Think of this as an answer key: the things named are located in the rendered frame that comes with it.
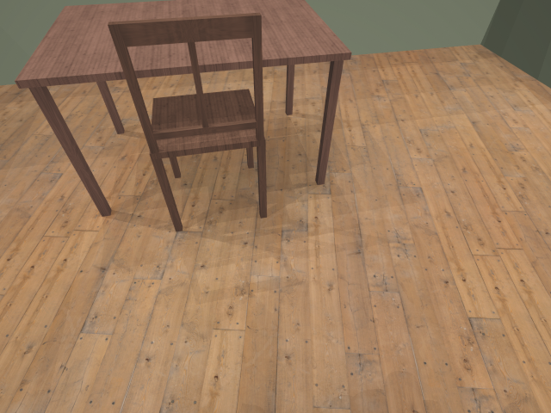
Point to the table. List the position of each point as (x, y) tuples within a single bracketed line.
[(78, 48)]

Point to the chair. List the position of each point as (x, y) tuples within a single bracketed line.
[(203, 122)]

